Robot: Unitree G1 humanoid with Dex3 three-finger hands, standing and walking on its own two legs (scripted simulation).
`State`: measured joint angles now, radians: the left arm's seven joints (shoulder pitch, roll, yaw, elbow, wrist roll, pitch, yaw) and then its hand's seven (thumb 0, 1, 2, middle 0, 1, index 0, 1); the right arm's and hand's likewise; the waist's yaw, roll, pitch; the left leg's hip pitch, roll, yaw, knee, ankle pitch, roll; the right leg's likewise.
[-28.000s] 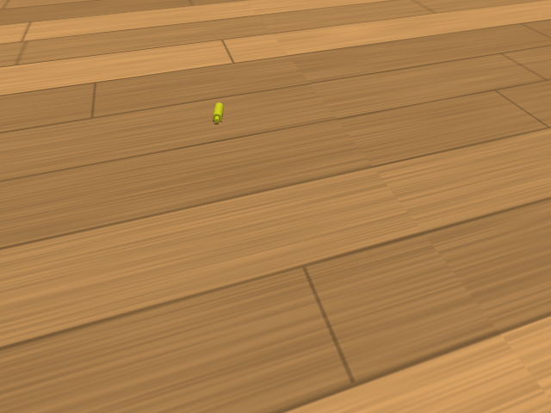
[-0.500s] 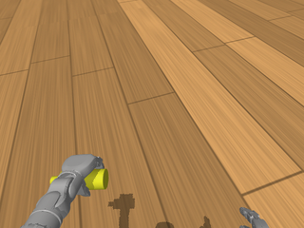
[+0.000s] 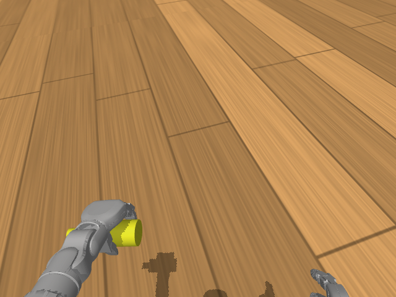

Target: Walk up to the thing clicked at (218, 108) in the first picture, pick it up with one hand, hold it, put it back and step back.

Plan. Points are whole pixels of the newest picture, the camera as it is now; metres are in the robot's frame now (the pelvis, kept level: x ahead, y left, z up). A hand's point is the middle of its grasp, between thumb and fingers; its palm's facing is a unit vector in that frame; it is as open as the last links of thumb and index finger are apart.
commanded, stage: hold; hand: left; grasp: from above
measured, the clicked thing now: (103, 233) +0.29 +0.25 -0.07
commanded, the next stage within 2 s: crouch in 0.20 s
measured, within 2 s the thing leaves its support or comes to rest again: neither
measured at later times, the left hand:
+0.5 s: hand (112, 235) +0.28 +0.22 -0.06, palm faces -0.49 -0.05 -0.87, open 8.9 cm
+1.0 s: hand (133, 242) +0.35 +0.24 -0.27, palm faces -0.42 +0.06 -0.91, open 8.9 cm
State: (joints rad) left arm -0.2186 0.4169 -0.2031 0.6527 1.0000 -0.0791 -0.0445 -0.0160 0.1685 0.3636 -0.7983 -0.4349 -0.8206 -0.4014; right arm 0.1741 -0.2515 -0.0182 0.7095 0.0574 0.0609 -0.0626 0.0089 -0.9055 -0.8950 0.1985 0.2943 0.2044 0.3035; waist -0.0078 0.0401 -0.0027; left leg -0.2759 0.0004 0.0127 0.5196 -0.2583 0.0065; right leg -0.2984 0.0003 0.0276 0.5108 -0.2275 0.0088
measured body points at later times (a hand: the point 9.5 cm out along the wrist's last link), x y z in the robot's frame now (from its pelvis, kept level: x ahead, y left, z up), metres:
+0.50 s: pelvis +0.00 +0.00 +0.00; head +0.02 -0.01 +0.45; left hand +0.30 +0.22 -0.01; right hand +0.14 -0.26 -0.11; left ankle +0.01 +0.11 -0.74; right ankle +0.03 -0.13 -0.74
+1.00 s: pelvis -0.05 +0.01 -0.16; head +0.10 +0.03 +0.27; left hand +0.37 +0.23 -0.22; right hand +0.00 -0.29 -0.27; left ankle +0.01 +0.12 -0.74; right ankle +0.02 -0.13 -0.74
